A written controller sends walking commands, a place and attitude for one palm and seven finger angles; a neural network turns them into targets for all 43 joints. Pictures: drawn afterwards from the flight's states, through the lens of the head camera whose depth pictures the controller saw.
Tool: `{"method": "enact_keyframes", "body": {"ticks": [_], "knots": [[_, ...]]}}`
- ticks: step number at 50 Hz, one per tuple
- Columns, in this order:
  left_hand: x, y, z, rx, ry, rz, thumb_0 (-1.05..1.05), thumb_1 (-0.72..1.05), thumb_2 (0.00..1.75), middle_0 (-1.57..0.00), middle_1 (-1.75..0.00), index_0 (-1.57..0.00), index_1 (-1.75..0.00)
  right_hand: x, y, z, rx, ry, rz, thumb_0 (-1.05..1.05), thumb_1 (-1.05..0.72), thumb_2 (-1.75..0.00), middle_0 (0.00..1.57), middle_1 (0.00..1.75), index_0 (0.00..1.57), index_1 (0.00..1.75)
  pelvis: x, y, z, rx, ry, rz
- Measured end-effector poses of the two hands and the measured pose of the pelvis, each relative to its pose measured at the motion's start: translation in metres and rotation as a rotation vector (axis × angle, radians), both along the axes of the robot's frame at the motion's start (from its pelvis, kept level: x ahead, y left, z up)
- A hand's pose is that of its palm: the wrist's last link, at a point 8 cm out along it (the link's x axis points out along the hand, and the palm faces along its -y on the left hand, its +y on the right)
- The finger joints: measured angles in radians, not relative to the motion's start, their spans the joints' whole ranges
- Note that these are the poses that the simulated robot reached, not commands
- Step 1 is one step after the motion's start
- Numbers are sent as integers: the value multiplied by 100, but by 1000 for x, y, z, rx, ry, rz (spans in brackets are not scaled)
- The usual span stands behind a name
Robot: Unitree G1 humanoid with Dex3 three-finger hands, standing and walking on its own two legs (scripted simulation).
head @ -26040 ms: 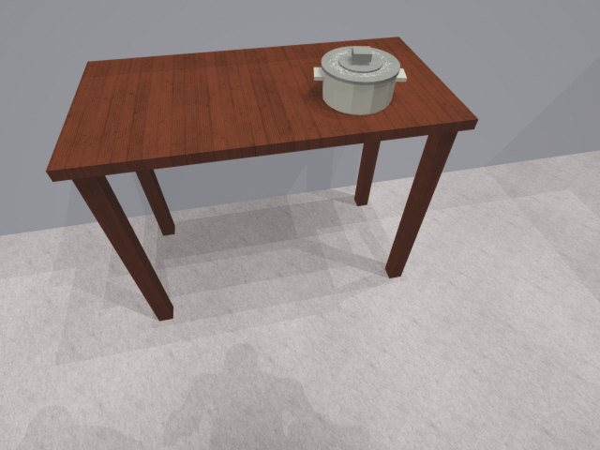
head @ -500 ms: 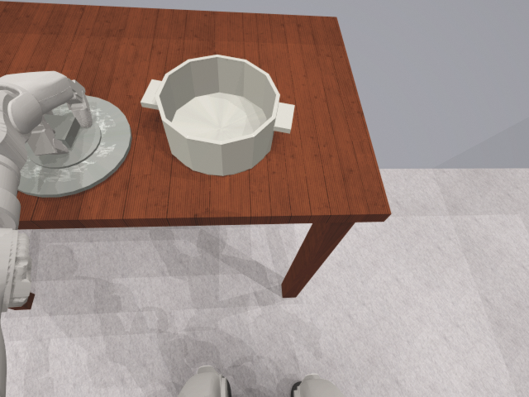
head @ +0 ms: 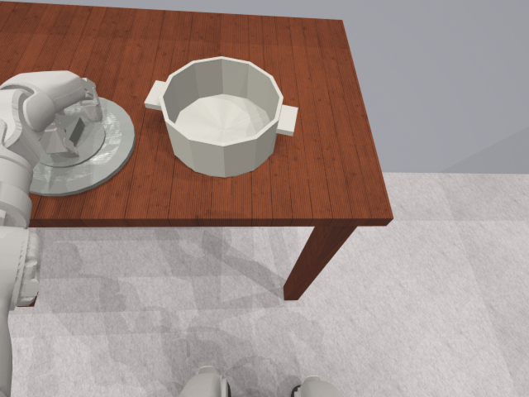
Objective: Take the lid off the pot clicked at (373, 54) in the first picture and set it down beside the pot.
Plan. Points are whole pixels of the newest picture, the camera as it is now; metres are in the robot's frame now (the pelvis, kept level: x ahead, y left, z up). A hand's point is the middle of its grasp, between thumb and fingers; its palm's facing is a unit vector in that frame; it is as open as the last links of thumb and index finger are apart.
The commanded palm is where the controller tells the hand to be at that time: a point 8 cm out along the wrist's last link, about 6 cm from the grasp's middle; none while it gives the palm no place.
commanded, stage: open the fingers wide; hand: left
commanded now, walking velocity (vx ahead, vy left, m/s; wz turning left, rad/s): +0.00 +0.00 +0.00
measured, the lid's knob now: (62, 130) +0.51 +0.29 +0.05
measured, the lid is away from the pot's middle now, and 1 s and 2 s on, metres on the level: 0.25 0.25 0.25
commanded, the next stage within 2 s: raise the empty hand in 0.34 s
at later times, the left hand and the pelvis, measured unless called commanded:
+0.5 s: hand (61, 133) +0.48 +0.28 +0.08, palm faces -0.47 -0.07 -0.88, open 11.0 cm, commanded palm +0.52 +0.27 +0.14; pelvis +0.00 -0.02 +0.00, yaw +0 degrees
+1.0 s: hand (38, 105) +0.49 +0.29 +0.12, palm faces -0.43 -0.08 -0.90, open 11.0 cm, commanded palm +0.52 +0.28 +0.19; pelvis +0.01 -0.01 +0.01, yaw +0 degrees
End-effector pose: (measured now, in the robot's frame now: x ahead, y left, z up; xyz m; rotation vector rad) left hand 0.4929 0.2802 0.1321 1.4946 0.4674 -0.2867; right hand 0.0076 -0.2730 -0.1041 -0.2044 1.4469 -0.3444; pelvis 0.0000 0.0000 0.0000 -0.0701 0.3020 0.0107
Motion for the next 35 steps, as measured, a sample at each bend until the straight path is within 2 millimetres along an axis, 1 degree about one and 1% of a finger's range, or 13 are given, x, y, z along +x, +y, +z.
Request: {"method": "enact_keyframes", "body": {"ticks": [5, 10, 18, 25, 29, 35], "knots": [[-1, -6, 1, -10, -10, -5, 0, 9, 64, -39, -93, -41, -94, -2, -2, -1, 6, -4, -13, 0, -90, -90, 20, 30, 20, 30, 0, -4, 1, 4, -3, -6], [-2, -6, 1, -3, -8, 11, 0, 5, 62, -37, -91, -37, -91, -3, -5, -1, 10, -16, -24, 0, -90, -90, 20, 30, 20, 30, 0, -8, 1, 9, -8, -11], [-8, -2, 4, 3, 5, 34, 0, 2, 61, -35, -89, -35, -89, -2, -12, -2, 7, -22, -24, 0, -90, -90, 20, 30, 20, 30, 0, -14, 2, 14, -15, -12], [-9, -4, 4, 11, 11, 28, 0, 1, 61, -33, -88, -35, -89, 2, -21, -1, -10, -21, -13, 0, -90, -90, 20, 30, 20, 30, -1, -18, 1, 16, -14, -7], [-8, -5, 8, 9, -1, 20, 0, 1, 61, -34, -88, -35, -89, 5, -24, 1, -21, -28, -13, 0, -90, -90, 20, 30, 20, 30, 0, -19, 2, 16, -17, -7], [-5, -2, 20, 7, -17, 38, 0, 1, 60, -35, -89, -35, -89, 11, -24, 4, -24, -48, -13, 0, -90, -90, 20, 30, 20, 30, 3, -19, 4, 16, -26, -7]]}}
